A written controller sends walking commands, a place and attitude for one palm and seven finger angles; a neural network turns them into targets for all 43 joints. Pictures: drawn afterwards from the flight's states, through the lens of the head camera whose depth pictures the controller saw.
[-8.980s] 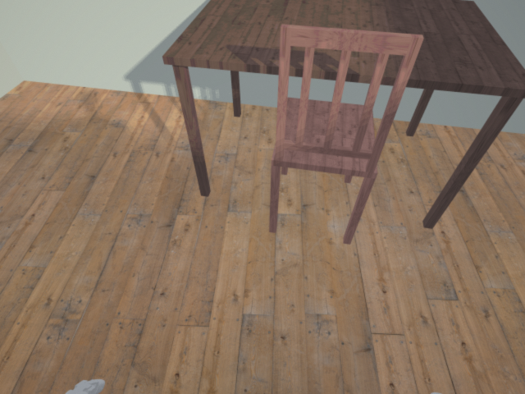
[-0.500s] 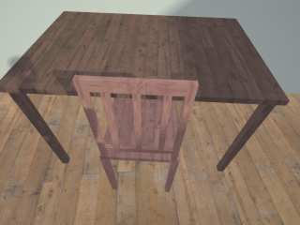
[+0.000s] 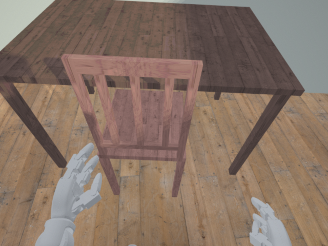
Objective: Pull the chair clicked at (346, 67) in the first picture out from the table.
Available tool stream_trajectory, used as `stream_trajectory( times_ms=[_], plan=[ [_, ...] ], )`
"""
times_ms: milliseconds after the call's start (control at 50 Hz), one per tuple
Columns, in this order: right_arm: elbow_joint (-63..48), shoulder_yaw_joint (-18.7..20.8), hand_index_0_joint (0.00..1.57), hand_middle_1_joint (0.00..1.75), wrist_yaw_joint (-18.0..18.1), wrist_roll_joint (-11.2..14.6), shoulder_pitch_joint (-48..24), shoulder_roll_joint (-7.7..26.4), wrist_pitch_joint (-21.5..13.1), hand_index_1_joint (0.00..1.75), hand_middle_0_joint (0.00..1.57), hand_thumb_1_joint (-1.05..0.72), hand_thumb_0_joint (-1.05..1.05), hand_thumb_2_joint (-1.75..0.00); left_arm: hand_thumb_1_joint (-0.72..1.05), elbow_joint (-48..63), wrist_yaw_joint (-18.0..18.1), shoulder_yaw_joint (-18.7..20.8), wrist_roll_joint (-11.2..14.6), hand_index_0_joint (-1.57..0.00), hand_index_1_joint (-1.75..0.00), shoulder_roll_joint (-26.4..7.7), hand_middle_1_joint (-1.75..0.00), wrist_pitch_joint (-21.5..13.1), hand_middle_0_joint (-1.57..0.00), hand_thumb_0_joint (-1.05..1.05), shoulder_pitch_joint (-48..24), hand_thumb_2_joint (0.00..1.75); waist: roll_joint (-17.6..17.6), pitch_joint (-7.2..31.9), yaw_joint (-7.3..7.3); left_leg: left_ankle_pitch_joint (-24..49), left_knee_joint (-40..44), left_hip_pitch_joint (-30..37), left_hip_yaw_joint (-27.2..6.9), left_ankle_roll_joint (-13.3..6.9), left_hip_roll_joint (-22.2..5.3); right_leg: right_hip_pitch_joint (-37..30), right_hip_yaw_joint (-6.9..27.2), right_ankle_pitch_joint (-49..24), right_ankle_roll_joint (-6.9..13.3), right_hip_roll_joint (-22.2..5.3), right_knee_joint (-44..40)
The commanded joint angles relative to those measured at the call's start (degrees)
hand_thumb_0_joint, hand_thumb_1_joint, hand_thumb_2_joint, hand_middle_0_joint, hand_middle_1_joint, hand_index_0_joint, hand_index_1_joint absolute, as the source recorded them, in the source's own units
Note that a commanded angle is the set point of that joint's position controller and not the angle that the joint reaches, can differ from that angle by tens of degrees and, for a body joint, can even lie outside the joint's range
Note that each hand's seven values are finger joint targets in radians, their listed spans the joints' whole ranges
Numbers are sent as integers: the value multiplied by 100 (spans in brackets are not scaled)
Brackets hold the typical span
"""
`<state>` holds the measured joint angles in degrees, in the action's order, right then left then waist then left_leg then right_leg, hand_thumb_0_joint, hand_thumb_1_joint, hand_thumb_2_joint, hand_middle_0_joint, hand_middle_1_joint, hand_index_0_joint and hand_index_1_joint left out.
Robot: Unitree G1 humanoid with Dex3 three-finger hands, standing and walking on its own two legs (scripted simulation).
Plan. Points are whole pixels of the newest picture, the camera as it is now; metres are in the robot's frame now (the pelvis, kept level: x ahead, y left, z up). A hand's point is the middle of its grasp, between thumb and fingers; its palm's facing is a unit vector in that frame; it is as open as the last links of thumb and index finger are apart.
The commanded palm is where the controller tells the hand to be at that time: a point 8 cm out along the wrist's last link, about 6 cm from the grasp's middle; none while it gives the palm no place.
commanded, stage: raise the hand toward the chair's back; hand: left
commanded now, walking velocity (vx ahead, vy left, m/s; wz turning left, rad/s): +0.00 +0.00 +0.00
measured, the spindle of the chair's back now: (138, 115) +0.51 +0.11 -0.02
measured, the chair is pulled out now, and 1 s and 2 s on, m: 0.00 0.00 0.00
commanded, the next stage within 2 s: aim the fingers beside a spindle in 1.80 s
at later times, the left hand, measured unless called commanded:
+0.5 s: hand (95, 205) +0.22 +0.17 -0.01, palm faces -0.01 -1.00 -0.03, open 12.6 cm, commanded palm +0.18 +0.24 -0.01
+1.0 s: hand (78, 200) +0.23 +0.21 +0.00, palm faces +0.01 -1.00 -0.03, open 16.4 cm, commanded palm +0.20 +0.27 +0.01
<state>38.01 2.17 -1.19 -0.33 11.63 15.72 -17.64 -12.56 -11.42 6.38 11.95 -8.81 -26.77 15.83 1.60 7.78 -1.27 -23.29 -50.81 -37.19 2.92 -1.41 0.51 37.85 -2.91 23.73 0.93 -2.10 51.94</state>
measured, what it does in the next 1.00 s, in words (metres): stands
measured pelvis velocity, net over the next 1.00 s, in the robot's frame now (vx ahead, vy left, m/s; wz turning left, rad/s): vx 0.00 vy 0.01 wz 0.02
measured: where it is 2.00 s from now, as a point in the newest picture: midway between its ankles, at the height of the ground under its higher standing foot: outside the picture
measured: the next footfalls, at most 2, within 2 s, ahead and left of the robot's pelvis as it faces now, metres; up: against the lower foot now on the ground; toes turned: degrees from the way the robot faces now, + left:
none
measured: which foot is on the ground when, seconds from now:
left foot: down 0.00-1.00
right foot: down 0.00-1.00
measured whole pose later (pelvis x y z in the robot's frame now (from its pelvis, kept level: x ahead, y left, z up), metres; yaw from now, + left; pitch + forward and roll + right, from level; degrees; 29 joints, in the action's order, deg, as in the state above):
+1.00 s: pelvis +0.00 +0.01 -0.04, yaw +1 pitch +15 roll -3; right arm 31.6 -0.7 3.5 1.2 10.0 13.2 -13.7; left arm -3.4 -16.8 10.9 15.2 -13.6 -21.3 18.5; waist -1.3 7.9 0.2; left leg -29.9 -65.8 -51.1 -0.5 -2.0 -0.4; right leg 48.6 -5.9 28.7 0.5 -1.3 62.3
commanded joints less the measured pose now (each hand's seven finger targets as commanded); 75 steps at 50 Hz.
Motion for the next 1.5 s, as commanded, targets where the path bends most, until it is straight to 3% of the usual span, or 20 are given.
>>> stream_trajectory(
  times_ms=[0, 20, 40, 80, 100, 120, 160, 200, 240, 320, 400, 460, 520, 560, 700, 740, 880, 1080, 1180, 1480],
  plan=[
    [-1450, 354, 20, 30, -122, 79, -674, 685, -55, 30, 20, -90, 0, -90, 53, 188, -873, 1252, 261, -16, -24, -1134, -24, -941, -16, 0, 1458, 74, -99, 583, 747, 100, -469, -1180, -158, 195, 176, 456, 299, 174, 228, 86, 333],
    [-1789, 302, 20, 30, -88, 120, -842, 687, 10, 30, 20, -90, 0, -90, 50, 714, -906, 959, 372, -16, -24, -936, -24, -780, -16, 0, 1049, 73, -56, 616, 652, -276, -538, -1346, -141, 145, 216, 583, 425, 685, 184, 74, 254],
    [-1963, 291, 20, 30, -18, 182, -899, 645, 52, 30, 20, -90, 0, -90, 48, 1115, -862, 1009, 477, -16, -23, -1006, -23, -641, -16, 0, 740, 72, -26, 665, 592, -655, -659, -1480, -99, 104, 228, 637, 682, 1395, 146, 30, -2],
    [-2091, 264, 20, 30, 153, 207, -709, 596, 60, 30, 20, -90, 0, -90, 43, 2079, -654, 1007, 551, -15, -23, -1184, -23, -508, -15, 0, 103, 70, -405, 841, 405, -756, -858, -1441, -158, 26, 146, 688, 960, 1885, 133, 13, -231],
    [-2032, 253, 20, 30, 235, 205, -559, 592, 60, 30, 20, -90, 0, -90, 41, 2499, -540, 1055, 568, -15, -22, -1311, -22, -500, -15, 0, -233, 69, -164, 998, 234, -723, -996, -1437, -228, -6, 75, 722, 1021, 1893, 96, 64, -233],
    [-2007, 255, 20, 30, 322, 190, -419, 533, 53, 30, 20, -90, 0, -90, 39, 2900, -469, 1051, 544, -15, -22, -1347, -22, -549, -15, 0, -296, 68, -245, 1236, 202, -526, -1146, -1369, -220, -31, 44, 490, 1159, 1763, 78, 30, -302],
    [-1823, 164, 20, 30, 435, 182, -267, 479, 13, 30, 20, -90, 0, -90, 34, 3044, -474, 718, 467, -14, -21, -1144, -21, -580, -14, 0, -254, 66, -514, 1110, 20, -219, -1253, -1215, -292, -61, -26, 580, 1030, 1261, 86, 73, -245],
    [-1568, 68, 20, 30, 536, 191, -231, 527, -78, 30, 20, -90, 0, -90, 29, 2878, -643, 505, 466, -14, -20, -1117, -20, -561, -14, 0, -586, 64, -316, 937, -188, -170, -1417, -1321, -366, -103, -79, 751, 968, 1148, 41, 117, -188],
    [-1347, 35, 20, 30, 617, 226, -237, 541, -189, 30, 20, -90, 0, -90, 25, 2326, -884, 471, 506, -13, -20, -1113, -20, -398, -13, 0, -494, 62, -276, 773, -227, -230, -1449, -1476, -423, -95, -89, 813, 919, 1171, 14, 114, -208],
    [-1211, 38, 20, 30, 669, 252, -316, 512, -247, 30, 20, -90, 0, -90, 15, 1699, -1159, 910, 662, -13, -18, -1306, -18, 133, -13, 0, -187, 58, -114, 1221, -12, 112, -1359, -1513, -469, -77, -46, 299, 896, 734, -37, 52, -212],
    [-1237, 95, 20, 30, 586, 215, -452, 338, -184, 30, 20, -90, 0, -90, 6, 1701, -967, 1370, 766, -12, -17, -1380, -17, 420, -12, 0, 360, 54, 25, 1683, 299, 724, -1117, -1316, -514, -32, -20, -399, 818, -490, -119, -10, -65],
    [-1206, 131, 20, 30, 519, 184, -413, 269, -116, 30, 20, -90, 0, -90, -1, 1785, -752, 1285, 670, -11, -16, -1200, -16, 329, -11, 0, 439, 51, 110, 1562, 280, 882, -965, -1249, -486, -13, -22, -380, 657, -883, -107, 2, 46],
    [-1193, 157, 20, 30, 508, 171, -399, 315, -77, 30, 20, -90, 0, -90, -8, 1629, -653, 1193, 574, -10, -15, -1157, -15, 181, -10, 0, 350, 48, 261, 1262, 191, 703, -914, -1341, -465, -26, -26, -130, 606, -520, -98, 25, 14],
    [-1211, 169, 20, 30, 496, 177, -327, 366, -89, 30, 20, -90, 0, -90, -13, 1766, -650, 1081, 542, -10, -14, -1124, -14, 39, -10, 0, 331, 46, -37, 1309, 175, 740, -837, -1137, -446, -38, -25, 8, 480, -487, -38, 65, 83],
    [-1223, 191, 20, 30, 519, 177, -217, 475, -43, 30, 20, -90, 0, -90, -29, 1976, -584, 1047, 518, -8, -11, -1200, -11, -103, -8, 0, 264, 39, -200, 1379, 106, 964, -694, -676, -494, -44, -56, 227, 156, -737, 22, 152, 220],
    [-1255, 165, 20, 30, 518, 181, -202, 493, -33, 30, 20, -90, 0, -90, -34, 2106, -575, 940, 504, -8, -11, -1145, -11, -113, -8, 0, 204, 37, -479, 1347, 101, 941, -601, -497, -524, -21, -62, 352, 58, -662, 49, 160, 248],
    [-1369, 96, 20, 30, 521, 169, -166, 557, 76, 30, 20, -90, 0, -90, -50, 2118, -553, 874, 460, -6, -8, -1160, -8, 73, -6, 0, 54, 30, -520, 1287, 56, 981, -437, -261, -655, 30, -96, 473, -105, -622, 62, 196, 245],
    [-1481, -13, 20, 30, 489, 139, -110, 606, 162, 30, 20, -90, 0, -90, -50, 2233, -544, 909, 413, -6, -8, -1305, -8, 276, -6, 0, -229, 30, -759, 1351, 61, 1240, -227, 140, -859, 159, -174, 562, -219, -521, 82, 217, 220],
    [-1458, -25, 20, 30, 487, 149, -85, 648, 186, 30, 20, -90, 0, -90, -50, 1992, -572, 983, 445, -6, -8, -1327, -8, 350, -6, 0, -378, 30, -538, 1213, 33, 1066, -124, 69, -923, 199, -185, 576, -261, -391, 77, 235, 169],
    [-1414, 8, 20, 30, 430, 144, -12, 720, 126, 30, 20, -90, 0, -90, -50, 1829, -560, 1099, 476, -6, -8, -1457, -8, 265, -6, 0, -444, 30, -579, 1185, 43, 924, -35, 24, -840, 166, -153, 386, -202, -361, 84, 225, 5]
  ],
)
